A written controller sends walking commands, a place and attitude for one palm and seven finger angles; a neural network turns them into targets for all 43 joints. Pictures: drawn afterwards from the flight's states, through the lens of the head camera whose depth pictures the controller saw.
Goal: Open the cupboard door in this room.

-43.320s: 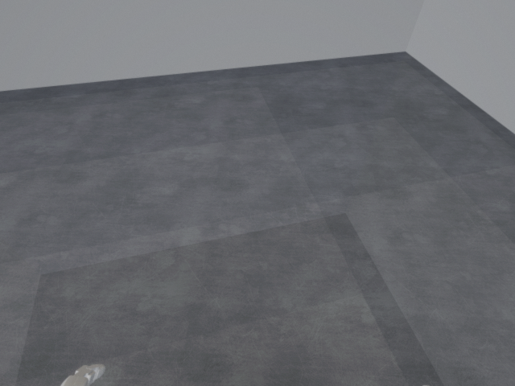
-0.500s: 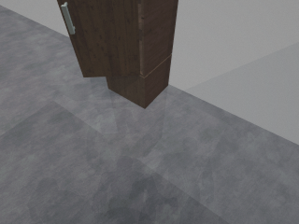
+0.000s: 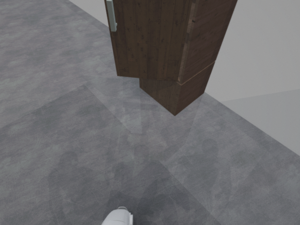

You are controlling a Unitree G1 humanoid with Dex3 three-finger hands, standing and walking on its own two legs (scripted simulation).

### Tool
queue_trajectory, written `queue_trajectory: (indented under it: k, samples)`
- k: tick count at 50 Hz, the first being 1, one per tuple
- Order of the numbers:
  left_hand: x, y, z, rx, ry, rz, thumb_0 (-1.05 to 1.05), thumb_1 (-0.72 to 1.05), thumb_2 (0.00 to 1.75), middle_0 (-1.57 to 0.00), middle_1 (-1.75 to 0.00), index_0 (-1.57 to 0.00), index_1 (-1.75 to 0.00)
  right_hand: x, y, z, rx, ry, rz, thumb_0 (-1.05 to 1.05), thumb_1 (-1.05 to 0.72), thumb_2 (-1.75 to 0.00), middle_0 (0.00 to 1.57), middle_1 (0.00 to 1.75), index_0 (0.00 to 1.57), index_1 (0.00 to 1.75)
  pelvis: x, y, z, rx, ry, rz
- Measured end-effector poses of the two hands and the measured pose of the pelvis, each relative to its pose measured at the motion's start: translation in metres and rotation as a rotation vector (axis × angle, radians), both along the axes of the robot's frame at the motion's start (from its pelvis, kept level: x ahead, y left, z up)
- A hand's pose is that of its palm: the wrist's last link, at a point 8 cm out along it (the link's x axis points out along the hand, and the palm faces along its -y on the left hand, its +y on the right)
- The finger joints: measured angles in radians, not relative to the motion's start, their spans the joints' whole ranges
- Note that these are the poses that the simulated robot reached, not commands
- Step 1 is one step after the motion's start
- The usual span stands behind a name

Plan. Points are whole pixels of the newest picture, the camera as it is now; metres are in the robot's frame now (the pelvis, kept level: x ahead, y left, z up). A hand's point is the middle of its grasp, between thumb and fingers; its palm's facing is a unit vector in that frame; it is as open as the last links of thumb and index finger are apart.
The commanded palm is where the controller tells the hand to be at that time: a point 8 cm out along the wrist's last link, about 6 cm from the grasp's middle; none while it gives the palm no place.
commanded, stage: take the last steps up to it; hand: left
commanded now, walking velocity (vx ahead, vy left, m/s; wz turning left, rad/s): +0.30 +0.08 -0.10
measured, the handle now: (112, 14) +0.98 +0.29 +0.05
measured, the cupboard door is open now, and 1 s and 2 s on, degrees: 40 40 40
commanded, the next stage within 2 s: come to a stop and stand still in 0.86 s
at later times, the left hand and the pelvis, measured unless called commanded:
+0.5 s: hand (100, 158) +0.33 +0.21 -0.14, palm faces -0.12 -0.97 -0.20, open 7.4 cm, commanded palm none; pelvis +0.18 +0.06 +0.00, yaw -6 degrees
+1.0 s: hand (90, 163) +0.32 +0.26 -0.19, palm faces -0.02 -0.99 -0.14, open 7.3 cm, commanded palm none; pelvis +0.35 +0.09 +0.00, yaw -5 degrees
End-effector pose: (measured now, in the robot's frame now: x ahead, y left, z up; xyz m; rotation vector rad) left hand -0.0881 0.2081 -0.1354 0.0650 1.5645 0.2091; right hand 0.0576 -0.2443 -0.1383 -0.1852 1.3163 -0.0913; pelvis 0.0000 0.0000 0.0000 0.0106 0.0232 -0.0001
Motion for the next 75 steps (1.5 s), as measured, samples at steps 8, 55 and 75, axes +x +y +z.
queue_trajectory:
  k: [8,55,75]
  samples:
    - [0.09,0.063,-0.019,0.006,-0.004,-0.044,0.01,0.91,0.9,-0.2,-0.3,-0.2,-0.29,0.09,0.063,0.002,-0.012,-0.173,-0.006,0.0,-0.91,-0.9,0.19,0.29,0.2,0.3,0.058,0.045,-0.008,0.003,-0.016,-0.034]
    - [0.454,0.111,-0.017,-0.037,-0.105,-0.142,0.01,0.91,0.9,-0.19,-0.3,-0.2,-0.29,0.345,0.11,0.022,-0.09,-0.094,-0.12,0.0,-0.93,-0.9,0.2,0.29,0.2,0.3,0.365,0.101,0.008,-0.037,-0.017,-0.095]
    - [0.567,0.08,0.001,0.025,-0.285,-0.292,0.01,0.91,0.9,-0.19,-0.3,-0.19,-0.29,0.263,0.08,0.013,-0.057,0.116,-0.276,0.0,-0.91,-0.9,0.2,0.3,0.2,0.3,0.362,0.064,0.011,-0.044,0.01,-0.123]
